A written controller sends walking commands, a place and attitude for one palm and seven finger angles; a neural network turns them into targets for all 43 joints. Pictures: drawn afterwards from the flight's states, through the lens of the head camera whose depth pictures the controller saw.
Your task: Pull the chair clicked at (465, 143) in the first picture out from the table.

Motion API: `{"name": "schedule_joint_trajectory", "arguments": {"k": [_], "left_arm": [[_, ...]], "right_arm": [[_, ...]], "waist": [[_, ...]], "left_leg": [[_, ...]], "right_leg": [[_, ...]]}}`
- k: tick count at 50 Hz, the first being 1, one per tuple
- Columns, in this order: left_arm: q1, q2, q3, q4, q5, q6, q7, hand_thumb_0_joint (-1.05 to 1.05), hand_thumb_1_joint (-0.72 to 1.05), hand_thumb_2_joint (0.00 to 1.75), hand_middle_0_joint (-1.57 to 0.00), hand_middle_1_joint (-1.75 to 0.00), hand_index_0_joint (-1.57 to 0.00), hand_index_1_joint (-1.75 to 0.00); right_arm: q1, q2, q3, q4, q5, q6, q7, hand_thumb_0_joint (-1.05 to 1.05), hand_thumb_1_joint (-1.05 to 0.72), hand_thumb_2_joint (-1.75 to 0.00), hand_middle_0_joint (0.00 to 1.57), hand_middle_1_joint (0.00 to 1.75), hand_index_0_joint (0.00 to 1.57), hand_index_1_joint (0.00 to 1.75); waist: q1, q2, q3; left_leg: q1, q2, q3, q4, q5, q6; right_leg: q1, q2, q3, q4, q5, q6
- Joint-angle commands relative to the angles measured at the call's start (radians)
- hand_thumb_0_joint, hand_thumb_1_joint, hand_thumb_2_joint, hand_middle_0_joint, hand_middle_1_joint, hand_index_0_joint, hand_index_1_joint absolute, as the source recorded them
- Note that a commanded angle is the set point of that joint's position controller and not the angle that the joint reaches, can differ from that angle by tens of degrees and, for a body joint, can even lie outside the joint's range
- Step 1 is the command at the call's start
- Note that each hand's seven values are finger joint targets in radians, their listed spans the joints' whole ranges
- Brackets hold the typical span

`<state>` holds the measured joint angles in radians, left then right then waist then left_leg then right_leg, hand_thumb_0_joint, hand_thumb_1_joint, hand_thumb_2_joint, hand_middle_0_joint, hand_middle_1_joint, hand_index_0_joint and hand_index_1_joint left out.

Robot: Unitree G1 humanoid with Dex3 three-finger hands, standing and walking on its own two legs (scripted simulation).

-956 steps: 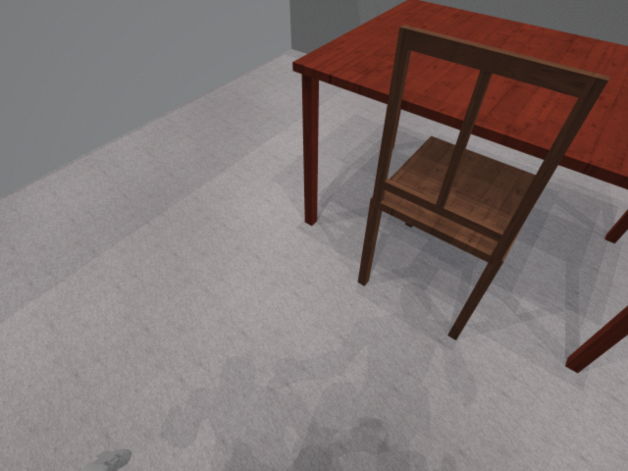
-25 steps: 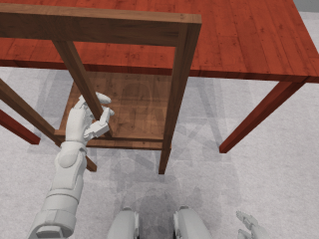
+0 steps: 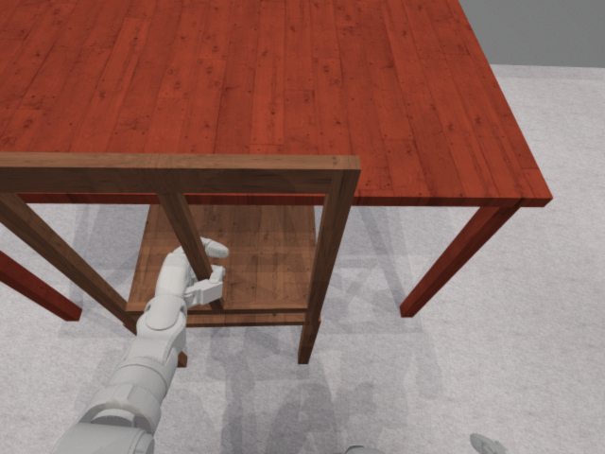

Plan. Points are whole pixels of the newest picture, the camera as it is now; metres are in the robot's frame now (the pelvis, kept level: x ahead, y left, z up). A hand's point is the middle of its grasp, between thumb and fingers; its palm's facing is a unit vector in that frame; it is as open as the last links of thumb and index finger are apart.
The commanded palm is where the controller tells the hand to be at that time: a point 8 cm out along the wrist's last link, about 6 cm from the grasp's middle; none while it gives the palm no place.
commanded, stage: step backward, pulling the chair out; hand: left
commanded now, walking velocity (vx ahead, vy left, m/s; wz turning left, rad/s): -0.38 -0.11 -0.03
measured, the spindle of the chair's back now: (200, 262) +0.38 +0.15 -0.04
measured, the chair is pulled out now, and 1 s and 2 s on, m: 0.01 0.16 0.20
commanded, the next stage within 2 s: none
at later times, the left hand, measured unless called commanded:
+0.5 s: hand (227, 326) +0.29 +0.11 -0.06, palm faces -0.01 -0.99 -0.15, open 5.3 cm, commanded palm +0.27 +0.16 -0.06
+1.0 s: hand (227, 386) +0.21 +0.10 -0.07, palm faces -0.01 -0.98 -0.18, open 5.3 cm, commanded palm +0.21 +0.15 -0.06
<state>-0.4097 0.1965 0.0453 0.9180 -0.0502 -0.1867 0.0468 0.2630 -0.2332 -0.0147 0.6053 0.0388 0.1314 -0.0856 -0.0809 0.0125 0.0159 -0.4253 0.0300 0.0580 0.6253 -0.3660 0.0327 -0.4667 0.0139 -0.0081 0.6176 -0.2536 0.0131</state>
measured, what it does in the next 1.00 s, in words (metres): shifts its weight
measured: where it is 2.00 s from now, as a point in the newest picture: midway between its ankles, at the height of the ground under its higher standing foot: outside the picture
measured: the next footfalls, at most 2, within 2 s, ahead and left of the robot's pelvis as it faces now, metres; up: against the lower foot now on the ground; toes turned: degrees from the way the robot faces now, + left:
left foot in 1.46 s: -0.16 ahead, +0.18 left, +0.00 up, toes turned +2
right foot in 1.94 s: -0.12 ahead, -0.11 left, +0.00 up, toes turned -6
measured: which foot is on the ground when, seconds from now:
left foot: down 0.00-1.00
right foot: down 0.00-1.00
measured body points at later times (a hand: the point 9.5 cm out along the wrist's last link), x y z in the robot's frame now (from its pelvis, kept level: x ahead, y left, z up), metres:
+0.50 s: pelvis -0.06 -0.02 +0.00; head +0.02 -0.02 +0.45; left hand +0.29 +0.16 -0.05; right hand +0.02 -0.29 -0.11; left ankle -0.04 +0.09 -0.73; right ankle -0.02 -0.13 -0.73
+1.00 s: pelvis -0.12 -0.01 +0.00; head -0.07 -0.03 +0.44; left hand +0.21 +0.15 -0.05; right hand -0.05 -0.27 -0.14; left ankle -0.04 +0.09 -0.73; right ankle -0.02 -0.13 -0.72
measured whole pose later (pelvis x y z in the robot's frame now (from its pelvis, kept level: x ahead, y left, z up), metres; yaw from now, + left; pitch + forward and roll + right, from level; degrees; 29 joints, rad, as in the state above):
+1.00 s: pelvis -0.12 -0.01 +0.00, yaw -2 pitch +2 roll +0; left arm -0.35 0.13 -0.01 0.98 -0.07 -0.22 0.12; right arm 0.28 -0.24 0.01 0.70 0.06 0.01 -0.12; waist -0.05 0.03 0.08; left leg -0.42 0.03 0.11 0.57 -0.18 0.03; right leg -0.49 -0.01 -0.03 0.61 -0.29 -0.01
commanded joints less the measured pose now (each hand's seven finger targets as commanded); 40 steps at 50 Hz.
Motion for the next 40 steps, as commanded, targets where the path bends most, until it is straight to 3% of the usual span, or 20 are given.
{"name": "schedule_joint_trajectory", "arguments": {"k": [1, 4, 7, 9, 10, 14, 16, 18, 19, 20, 23, 24, 27, 28, 29, 32, 34, 36, 39, 40], "left_arm": [[-0.179, 0.119, 0.007, -0.187, 0.048, -0.064, 0.006, 0.00, 0.90, 0.90, -0.50, -1.45, -0.50, -1.45], [-0.081, 0.165, 0.052, -0.198, 0.047, -0.075, 0.010, 0.00, 0.90, 0.90, -0.50, -1.45, -0.50, -1.45], [-0.069, 0.162, 0.046, -0.236, 0.042, -0.084, 0.014, 0.00, 0.90, 0.90, -0.50, -1.45, -0.50, -1.45], [-0.037, 0.196, 0.074, -0.225, 0.041, -0.082, 0.026, 0.00, 0.90, 0.90, -0.50, -1.45, -0.50, -1.45], [-0.038, 0.181, 0.058, -0.234, 0.040, -0.083, 0.026, 0.00, 0.90, 0.90, -0.50, -1.45, -0.50, -1.45], [-0.030, 0.206, 0.067, -0.239, 0.036, -0.081, 0.044, 0.00, 0.90, 0.90, -0.50, -1.45, -0.50, -1.45], [-0.045, 0.166, 0.031, -0.247, 0.038, -0.078, 0.049, 0.00, 0.90, 0.90, -0.50, -1.45, -0.50, -1.45], [-0.062, 0.171, 0.029, -0.268, 0.040, -0.077, 0.053, 0.00, 0.90, 0.90, -0.50, -1.45, -0.50, -1.45], [-0.049, 0.197, 0.050, -0.271, 0.041, -0.073, 0.057, 0.00, 0.90, 0.90, -0.50, -1.45, -0.50, -1.45], [-0.049, 0.180, 0.038, -0.275, 0.037, -0.071, 0.056, 0.00, 0.90, 0.90, -0.50, -1.45, -0.50, -1.45], [-0.059, 0.169, 0.018, -0.271, 0.028, -0.066, 0.059, 0.00, 0.90, 0.90, -0.50, -1.45, -0.50, -1.45], [-0.046, 0.198, 0.037, -0.260, 0.028, -0.064, 0.064, 0.00, 0.90, 0.90, -0.50, -1.45, -0.50, -1.45], [-0.080, 0.166, 0.004, -0.255, 0.024, -0.064, 0.067, 0.00, 0.90, 0.90, -0.50, -1.45, -0.50, -1.45], [-0.092, 0.161, -0.003, -0.253, 0.024, -0.065, 0.069, 0.00, 0.90, 0.90, -0.50, -1.45, -0.50, -1.45], [-0.095, 0.197, 0.024, -0.244, 0.024, -0.063, 0.074, 0.00, 0.90, 0.90, -0.50, -1.45, -0.50, -1.45], [-0.138, 0.158, -0.018, -0.225, 0.023, -0.068, 0.076, 0.00, 0.90, 0.90, -0.50, -1.45, -0.50, -1.45], [-0.152, 0.191, 0.004, -0.200, 0.028, -0.075, 0.084, 0.00, 0.90, 0.90, -0.50, -1.45, -0.50, -1.45], [-0.178, 0.156, -0.028, -0.180, 0.027, -0.080, 0.086, 0.00, 0.90, 0.90, -0.50, -1.45, -0.50, -1.45], [-0.207, 0.177, -0.017, -0.146, 0.036, -0.090, 0.097, 0.00, 0.90, 0.90, -0.50, -1.45, -0.50, -1.45], [-0.213, 0.152, -0.034, -0.128, 0.038, -0.091, 0.098, 0.00, 0.90, 0.90, -0.50, -1.45, -0.50, -1.45]], "right_arm": [[0.059, -0.128, -0.048, -0.065, -0.031, -0.020, 0.009, 0.00, -0.90, -0.90, 0.20, 0.30, 0.20, 0.30], [0.047, -0.140, -0.051, -0.079, -0.032, -0.017, 0.010, 0.00, -0.90, -0.90, 0.20, 0.30, 0.20, 0.30], [0.040, -0.139, -0.052, -0.085, -0.025, -0.017, 0.000, 0.00, -0.90, -0.90, 0.20, 0.30, 0.20, 0.30], [0.043, -0.152, -0.057, -0.080, -0.021, -0.018, -0.011, 0.00, -0.90, -0.90, 0.20, 0.30, 0.20, 0.30], [0.034, -0.146, -0.055, -0.081, -0.020, -0.020, -0.012, 0.00, -0.90, -0.90, 0.20, 0.30, 0.20, 0.30], [0.014, -0.150, -0.057, -0.081, -0.013, -0.025, -0.024, 0.00, -0.90, -0.90, 0.20, 0.30, 0.20, 0.30], [0.014, -0.141, -0.049, -0.075, -0.013, -0.030, -0.027, 0.00, -0.90, -0.90, 0.20, 0.30, 0.20, 0.30], [0.017, -0.139, -0.045, -0.070, -0.017, -0.032, -0.028, 0.00, -0.90, -0.90, 0.20, 0.30, 0.20, 0.30], [0.016, -0.147, -0.049, -0.066, -0.017, -0.029, -0.028, 0.00, -0.90, -0.90, 0.20, 0.30, 0.20, 0.30], [0.007, -0.140, -0.046, -0.072, -0.015, -0.030, -0.026, 0.00, -0.90, -0.90, 0.20, 0.30, 0.20, 0.30], [-0.016, -0.142, -0.045, -0.086, -0.006, -0.033, -0.029, 0.00, -0.90, -0.90, 0.20, 0.30, 0.20, 0.30], [-0.016, -0.150, -0.047, -0.085, -0.006, -0.033, -0.034, 0.00, -0.90, -0.90, 0.20, 0.30, 0.20, 0.30], [-0.023, -0.141, -0.042, -0.085, -0.002, -0.045, -0.037, 0.00, -0.90, -0.90, 0.20, 0.30, 0.20, 0.30], [-0.024, -0.139, -0.041, -0.082, -0.001, -0.050, -0.037, 0.00, -0.90, -0.90, 0.20, 0.30, 0.20, 0.30], [-0.023, -0.150, -0.046, -0.078, -0.002, -0.052, -0.042, 0.00, -0.90, -0.90, 0.20, 0.30, 0.20, 0.30], [-0.025, -0.141, -0.039, -0.075, 0.004, -0.067, -0.041, 0.00, -0.90, -0.90, 0.20, 0.30, 0.20, 0.30], [-0.012, -0.152, -0.046, -0.061, 0.008, -0.079, -0.046, 0.00, -0.90, -0.90, 0.20, 0.30, 0.20, 0.30], [-0.007, -0.143, -0.038, -0.057, 0.013, -0.096, -0.042, 0.00, -0.90, -0.90, 0.20, 0.30, 0.20, 0.30], [0.007, -0.152, -0.040, -0.034, 0.017, -0.121, -0.045, 0.00, -0.90, -0.90, 0.20, 0.30, 0.20, 0.30], [0.015, -0.149, -0.035, -0.027, 0.017, -0.129, -0.043, 0.00, -0.90, -0.90, 0.20, 0.30, 0.20, 0.30]], "waist": [[0.032, 0.239, -0.380], [0.044, 0.173, -0.390], [0.032, 0.116, -0.415], [0.034, 0.105, -0.436], [0.031, 0.099, -0.434], [0.032, 0.107, -0.422], [0.026, 0.128, -0.414], [0.026, 0.146, -0.428], [0.030, 0.152, -0.437], [0.031, 0.144, -0.440], [0.030, 0.119, -0.396], [0.033, 0.116, -0.389], [0.029, 0.106, -0.364], [0.028, 0.099, -0.362], [0.031, 0.096, -0.347], [0.029, 0.076, -0.309], [0.028, 0.037, -0.289], [0.029, 0.015, -0.265], [0.029, -0.025, -0.240], [0.027, -0.018, -0.238]], "left_leg": [[0.483, 0.188, -0.141, -0.024, 1.125, -0.048], [0.407, 0.188, -0.120, -0.027, 1.034, -0.056], [0.345, 0.178, -0.089, -0.042, 0.917, -0.068], [0.316, 0.170, -0.084, -0.047, 0.858, -0.070], [0.305, 0.167, -0.077, -0.054, 0.804, -0.071], [0.260, 0.156, -0.076, -0.099, 0.600, -0.056], [0.286, 0.164, -0.081, -0.112, 0.672, -0.051], [0.341, 0.172, -0.084, -0.106, 0.797, -0.045], [0.358, 0.173, -0.083, -0.101, 0.816, -0.043], [0.350, 0.172, -0.081, -0.094, 0.792, -0.044], [0.258, 0.143, -0.073, -0.107, 0.553, -0.050], [0.240, 0.137, -0.075, -0.117, 0.500, -0.047], [0.225, 0.129, -0.075, -0.131, 0.399, -0.039], [0.218, 0.126, -0.076, -0.136, 0.364, -0.038], [0.211, 0.123, -0.079, -0.143, 0.328, -0.033], [0.188, 0.105, -0.076, -0.148, 0.196, -0.026], [0.190, 0.086, -0.078, -0.142, 0.087, -0.023], [0.187, 0.073, -0.080, -0.137, -0.021, -0.019], [0.225, 0.058, -0.083, -0.102, -0.069, -0.018], [0.230, 0.063, -0.094, -0.107, -0.059, -0.016]], "right_leg": [[0.069, -0.048, 0.012, -0.053, 0.273, -0.028], [0.181, -0.076, 0.035, -0.088, 0.490, -0.045], [0.271, -0.123, 0.076, -0.076, 0.715, -0.064], [0.311, -0.146, 0.091, -0.064, 0.786, -0.077], [0.310, -0.153, 0.097, -0.065, 0.782, -0.078], [0.283, -0.154, 0.101, -0.086, 0.669, -0.066], [0.267, -0.144, 0.084, -0.078, 0.668, -0.057], [0.244, -0.135, 0.078, -0.066, 0.669, -0.045], [0.242, -0.131, 0.075, -0.069, 0.650, -0.043], [0.250, -0.136, 0.078, -0.075, 0.647, -0.046], [0.250, -0.158, 0.098, -0.102, 0.593, -0.063], [0.253, -0.160, 0.105, -0.111, 0.574, -0.062], [0.217, -0.157, 0.099, -0.128, 0.468, -0.054], [0.211, -0.154, 0.095, -0.134, 0.419, -0.051], [0.198, -0.150, 0.101, -0.149, 0.370, -0.047], [0.154, -0.157, 0.113, -0.192, 0.193, -0.047], [0.111, -0.164, 0.135, -0.248, 0.045, -0.052], [0.073, -0.178, 0.149, -0.291, -0.086, -0.058], [-0.004, -0.194, 0.166, -0.352, -0.213, -0.064], [-0.012, -0.192, 0.151, -0.338, -0.207, -0.064]]}}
